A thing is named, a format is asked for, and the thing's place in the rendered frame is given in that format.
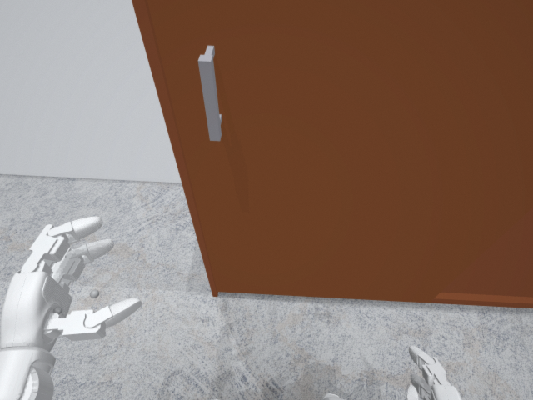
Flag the left robot hand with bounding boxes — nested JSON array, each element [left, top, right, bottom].
[[0, 217, 142, 352]]

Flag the right robot hand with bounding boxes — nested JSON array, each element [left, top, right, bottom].
[[406, 345, 462, 400]]

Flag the robot left forearm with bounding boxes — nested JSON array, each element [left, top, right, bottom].
[[0, 347, 56, 400]]

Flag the wardrobe door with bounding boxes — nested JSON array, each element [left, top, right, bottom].
[[147, 0, 533, 303], [441, 208, 533, 297]]

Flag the handle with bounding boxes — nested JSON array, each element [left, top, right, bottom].
[[198, 46, 222, 141]]

